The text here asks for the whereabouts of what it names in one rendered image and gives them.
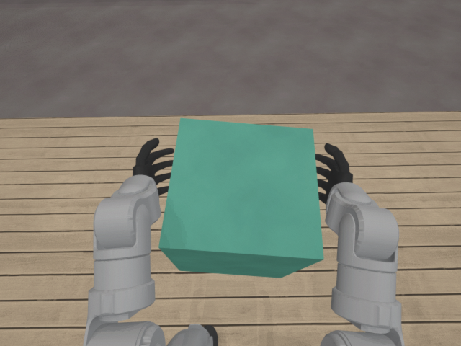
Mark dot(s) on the right robot upper arm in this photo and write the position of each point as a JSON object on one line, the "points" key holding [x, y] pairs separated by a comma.
{"points": [[348, 338]]}

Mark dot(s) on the left robot thigh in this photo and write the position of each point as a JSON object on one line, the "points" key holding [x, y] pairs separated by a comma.
{"points": [[191, 337]]}

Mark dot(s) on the carton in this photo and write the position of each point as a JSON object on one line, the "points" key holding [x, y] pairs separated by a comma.
{"points": [[242, 200]]}

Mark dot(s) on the left robot forearm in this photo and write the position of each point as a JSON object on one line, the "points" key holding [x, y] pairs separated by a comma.
{"points": [[122, 243]]}

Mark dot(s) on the left robot upper arm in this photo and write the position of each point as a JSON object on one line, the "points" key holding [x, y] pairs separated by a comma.
{"points": [[140, 333]]}

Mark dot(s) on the robot right hand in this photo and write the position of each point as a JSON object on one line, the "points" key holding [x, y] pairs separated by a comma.
{"points": [[339, 170]]}

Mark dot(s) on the right robot forearm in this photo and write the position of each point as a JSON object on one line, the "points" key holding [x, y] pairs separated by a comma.
{"points": [[367, 256]]}

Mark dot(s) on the robot left hand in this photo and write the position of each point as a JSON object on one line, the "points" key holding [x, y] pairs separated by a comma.
{"points": [[145, 159]]}

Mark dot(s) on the left robot foot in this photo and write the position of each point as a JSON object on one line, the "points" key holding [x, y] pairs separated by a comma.
{"points": [[211, 330]]}

